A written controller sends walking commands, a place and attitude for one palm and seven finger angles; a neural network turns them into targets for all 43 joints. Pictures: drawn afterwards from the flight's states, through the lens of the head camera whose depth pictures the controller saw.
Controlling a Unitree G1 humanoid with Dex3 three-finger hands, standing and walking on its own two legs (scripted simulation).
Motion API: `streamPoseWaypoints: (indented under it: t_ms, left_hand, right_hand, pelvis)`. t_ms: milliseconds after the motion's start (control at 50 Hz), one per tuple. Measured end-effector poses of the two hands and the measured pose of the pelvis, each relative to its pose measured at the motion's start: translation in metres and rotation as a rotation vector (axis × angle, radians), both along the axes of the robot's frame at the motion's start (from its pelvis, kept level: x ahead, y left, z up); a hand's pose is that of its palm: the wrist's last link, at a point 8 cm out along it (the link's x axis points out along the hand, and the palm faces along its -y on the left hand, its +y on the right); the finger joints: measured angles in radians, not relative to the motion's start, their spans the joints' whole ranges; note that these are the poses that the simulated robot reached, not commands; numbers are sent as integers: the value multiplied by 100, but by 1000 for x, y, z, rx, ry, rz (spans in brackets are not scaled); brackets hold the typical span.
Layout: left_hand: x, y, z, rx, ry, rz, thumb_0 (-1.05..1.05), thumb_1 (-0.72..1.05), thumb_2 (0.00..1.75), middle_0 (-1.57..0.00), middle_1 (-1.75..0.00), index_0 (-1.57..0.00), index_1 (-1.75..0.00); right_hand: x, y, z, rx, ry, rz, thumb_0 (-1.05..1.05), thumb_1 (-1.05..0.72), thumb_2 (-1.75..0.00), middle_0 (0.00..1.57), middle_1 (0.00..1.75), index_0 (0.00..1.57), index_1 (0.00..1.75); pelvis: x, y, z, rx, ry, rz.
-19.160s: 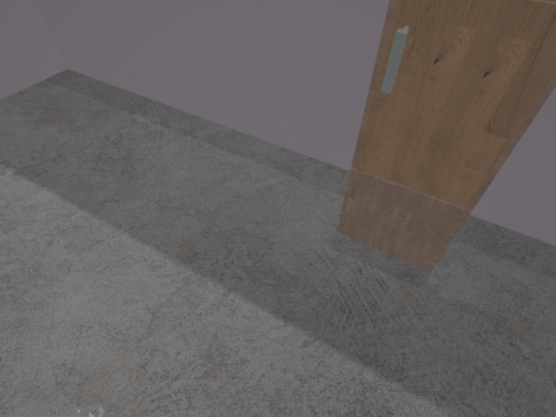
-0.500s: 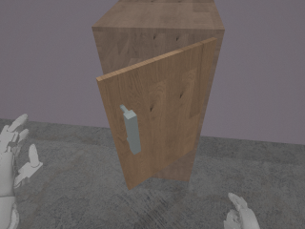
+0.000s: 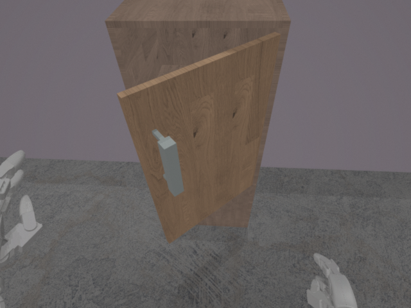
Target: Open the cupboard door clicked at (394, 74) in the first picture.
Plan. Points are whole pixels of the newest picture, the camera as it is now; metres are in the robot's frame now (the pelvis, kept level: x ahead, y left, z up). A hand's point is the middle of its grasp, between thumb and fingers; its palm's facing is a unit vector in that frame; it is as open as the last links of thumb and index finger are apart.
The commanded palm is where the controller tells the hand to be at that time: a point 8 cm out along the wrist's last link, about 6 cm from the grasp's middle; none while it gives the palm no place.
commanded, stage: step back with the hand held close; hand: left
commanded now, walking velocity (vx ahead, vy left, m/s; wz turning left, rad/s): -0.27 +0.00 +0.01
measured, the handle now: (166, 163) +0.39 +0.12 +0.07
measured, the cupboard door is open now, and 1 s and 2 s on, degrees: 42 42 42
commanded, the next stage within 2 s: stop stepping back and stand still in 0.88 s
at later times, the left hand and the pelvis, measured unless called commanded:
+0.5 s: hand out of the picture +0.11 +0.28 +0.15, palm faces +0.45 -0.75 -0.48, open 7.4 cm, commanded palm +0.05 +0.32 +0.17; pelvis -0.08 +0.02 -0.02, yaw +1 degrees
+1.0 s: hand out of the picture +0.04 +0.27 +0.16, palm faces +0.36 -0.82 -0.45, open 7.4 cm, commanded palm -0.01 +0.31 +0.17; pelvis -0.17 +0.02 -0.02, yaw -3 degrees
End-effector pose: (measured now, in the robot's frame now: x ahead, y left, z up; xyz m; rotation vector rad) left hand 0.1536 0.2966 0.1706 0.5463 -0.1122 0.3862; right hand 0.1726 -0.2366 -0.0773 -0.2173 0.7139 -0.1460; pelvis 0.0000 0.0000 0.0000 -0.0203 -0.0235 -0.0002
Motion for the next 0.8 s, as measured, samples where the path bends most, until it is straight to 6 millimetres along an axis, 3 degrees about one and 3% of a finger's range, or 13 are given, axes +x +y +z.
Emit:
streamPoseWaypoints:
  t_ms: [120, 280, 500, 640, 800]
  left_hand:
    - [-10, 8, -9, 4, 38, -28, 1, 89, 90, -21, -30, -22, -30]
    - [-38, 17, 2, 56, -51, -50, 1, 89, 90, -21, -30, -22, -30]
    - [-83, 19, 0, 76, -141, -8, 1, 89, 90, -21, -30, -22, -30]
    - [-99, 23, -4, 41, -211, -57, 1, 89, 90, -21, -30, -22, -30]
    - [-125, 37, 16, 88, -229, -35, 1, 89, 90, -21, -30, -22, -30]
  right_hand:
    - [-21, 0, 1, -23, 22, -42, 1, -90, -90, 20, 30, 20, 30]
    - [-51, 15, 4, -35, 5, -26, 1, -90, -90, 20, 30, 20, 30]
    - [-91, 24, -12, -22, -4, 20, 1, -90, -90, 20, 30, 20, 30]
    - [-124, 21, -16, -78, 35, -9, 1, -90, -90, 20, 30, 20, 30]
    - [-154, 36, -6, -35, 28, 0, 1, -90, -90, 20, 30, 20, 30]
  pelvis:
    - [-17, 9, -2, 2, 8, -9]
    - [-46, 18, -8, 3, 3, -5]
    - [-82, 17, -21, -8, -10, 17]
    - [-104, 27, -27, -22, -19, 21]
    - [-130, 25, -14, -59, 17, 22]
